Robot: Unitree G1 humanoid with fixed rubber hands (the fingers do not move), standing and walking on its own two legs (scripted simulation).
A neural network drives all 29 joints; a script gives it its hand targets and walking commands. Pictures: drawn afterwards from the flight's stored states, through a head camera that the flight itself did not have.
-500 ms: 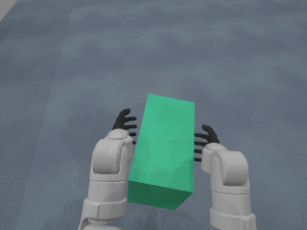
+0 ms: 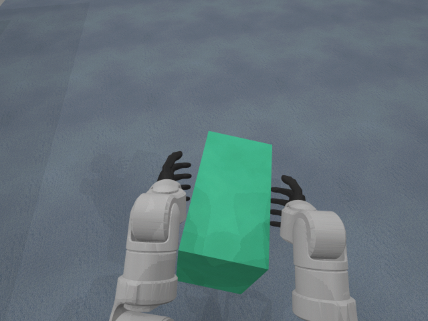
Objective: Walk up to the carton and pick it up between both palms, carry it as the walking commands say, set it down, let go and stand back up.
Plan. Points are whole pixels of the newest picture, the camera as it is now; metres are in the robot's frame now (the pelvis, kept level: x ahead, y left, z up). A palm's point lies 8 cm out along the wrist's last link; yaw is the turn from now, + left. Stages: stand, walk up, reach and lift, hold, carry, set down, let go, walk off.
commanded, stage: carry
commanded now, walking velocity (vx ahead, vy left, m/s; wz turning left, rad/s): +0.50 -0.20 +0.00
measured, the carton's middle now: (224, 211) +0.36 +0.01 -0.03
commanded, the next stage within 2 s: none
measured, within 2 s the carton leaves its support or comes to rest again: neither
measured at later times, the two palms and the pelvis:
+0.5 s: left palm (197, 105) +0.56 +0.08 +0.09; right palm (294, 122) +0.54 -0.14 +0.07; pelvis +0.23 -0.03 +0.00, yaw -1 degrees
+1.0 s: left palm (221, 54) +0.78 +0.03 +0.10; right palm (301, 67) +0.75 -0.19 +0.08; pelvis +0.45 -0.07 +0.00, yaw -1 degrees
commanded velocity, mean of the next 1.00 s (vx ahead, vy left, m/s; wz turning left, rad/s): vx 0.50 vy -0.20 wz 0.00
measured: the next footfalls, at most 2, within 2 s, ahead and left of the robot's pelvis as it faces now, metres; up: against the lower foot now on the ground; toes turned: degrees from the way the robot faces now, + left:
left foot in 0.14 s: +0.17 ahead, +0.12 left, +0.00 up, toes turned +9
right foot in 0.52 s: +0.35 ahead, -0.15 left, +0.00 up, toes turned -7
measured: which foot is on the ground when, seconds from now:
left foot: up 0.00-0.12, down 0.14-0.54, up 0.56-0.88, down 0.90-1.00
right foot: down 0.00-0.16, up 0.18-0.50, down 0.52-0.92, up 0.94-1.00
